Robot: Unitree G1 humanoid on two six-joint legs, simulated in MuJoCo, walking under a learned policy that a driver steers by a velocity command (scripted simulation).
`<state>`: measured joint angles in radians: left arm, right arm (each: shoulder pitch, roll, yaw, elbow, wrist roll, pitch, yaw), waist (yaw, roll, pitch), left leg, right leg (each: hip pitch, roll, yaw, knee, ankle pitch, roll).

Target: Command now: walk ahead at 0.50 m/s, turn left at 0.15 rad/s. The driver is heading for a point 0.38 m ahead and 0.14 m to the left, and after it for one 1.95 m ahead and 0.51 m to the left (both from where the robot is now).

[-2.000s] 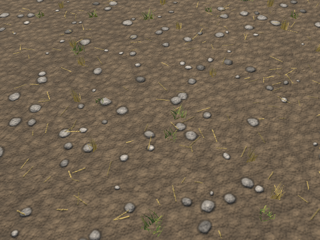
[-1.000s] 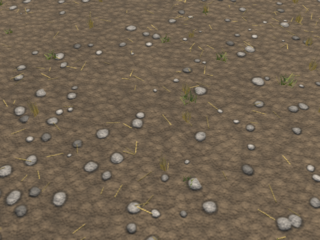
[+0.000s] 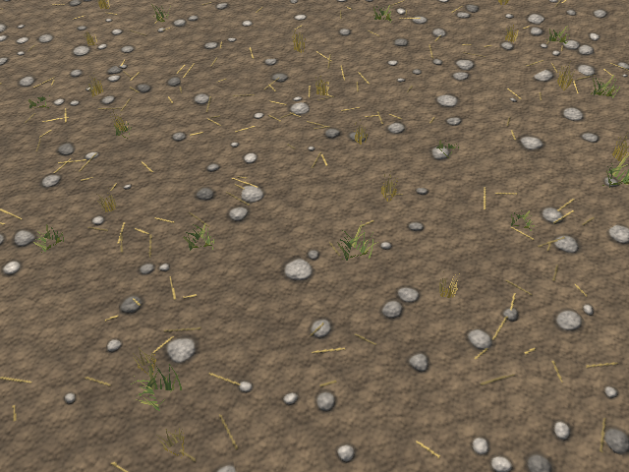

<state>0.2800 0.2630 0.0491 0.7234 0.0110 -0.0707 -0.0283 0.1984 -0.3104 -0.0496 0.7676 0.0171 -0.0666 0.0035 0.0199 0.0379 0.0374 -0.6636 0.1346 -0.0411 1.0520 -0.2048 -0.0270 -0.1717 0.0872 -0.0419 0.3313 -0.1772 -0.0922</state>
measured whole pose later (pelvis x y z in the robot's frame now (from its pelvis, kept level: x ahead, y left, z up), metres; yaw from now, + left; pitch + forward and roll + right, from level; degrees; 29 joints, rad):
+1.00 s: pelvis +0.58 +0.12 +0.00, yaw +29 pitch +2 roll -1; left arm 0.33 0.26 0.05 0.80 0.00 -0.09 -0.02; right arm 0.22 -0.30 -0.05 0.68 0.01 -0.04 0.00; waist 0.05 0.04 0.01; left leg -0.57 0.05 -0.05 1.02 -0.31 0.01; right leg -0.19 0.04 -0.01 0.36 -0.19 -0.04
